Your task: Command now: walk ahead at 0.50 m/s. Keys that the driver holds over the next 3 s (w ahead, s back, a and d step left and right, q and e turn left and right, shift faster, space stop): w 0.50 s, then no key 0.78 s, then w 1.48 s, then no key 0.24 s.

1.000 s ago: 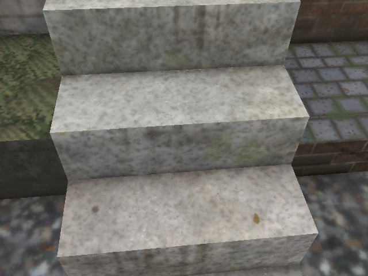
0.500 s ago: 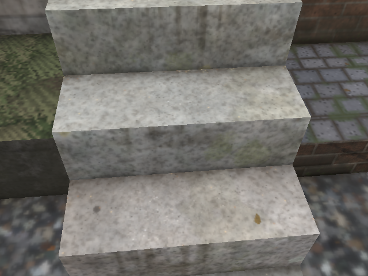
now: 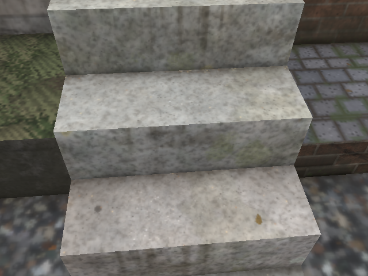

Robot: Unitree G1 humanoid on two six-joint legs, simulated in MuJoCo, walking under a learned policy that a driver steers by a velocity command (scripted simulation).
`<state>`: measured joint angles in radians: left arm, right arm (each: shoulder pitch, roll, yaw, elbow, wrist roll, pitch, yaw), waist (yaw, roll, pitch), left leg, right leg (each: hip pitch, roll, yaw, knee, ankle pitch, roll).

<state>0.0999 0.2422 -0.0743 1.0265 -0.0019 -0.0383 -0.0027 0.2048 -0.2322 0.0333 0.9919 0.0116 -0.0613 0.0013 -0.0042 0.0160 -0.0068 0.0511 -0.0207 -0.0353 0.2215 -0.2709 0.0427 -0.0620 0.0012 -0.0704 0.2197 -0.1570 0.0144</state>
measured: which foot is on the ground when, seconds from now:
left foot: down 0.00-1.00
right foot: down 0.00-1.00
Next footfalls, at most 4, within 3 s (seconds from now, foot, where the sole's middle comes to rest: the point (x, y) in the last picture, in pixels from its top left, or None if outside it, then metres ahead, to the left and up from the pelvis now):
none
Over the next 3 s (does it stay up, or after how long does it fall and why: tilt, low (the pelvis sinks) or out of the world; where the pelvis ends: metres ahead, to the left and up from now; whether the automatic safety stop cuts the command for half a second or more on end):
stays up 0.00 0.00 0.00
